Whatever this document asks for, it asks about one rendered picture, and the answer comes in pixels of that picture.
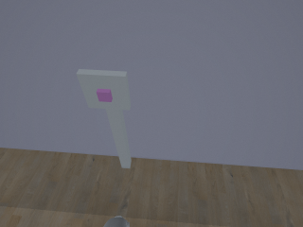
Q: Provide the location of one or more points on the panel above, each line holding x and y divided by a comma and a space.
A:
117, 81

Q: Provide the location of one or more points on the robot left thigh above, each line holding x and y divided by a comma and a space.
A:
117, 222

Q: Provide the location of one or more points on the button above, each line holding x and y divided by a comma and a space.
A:
104, 95

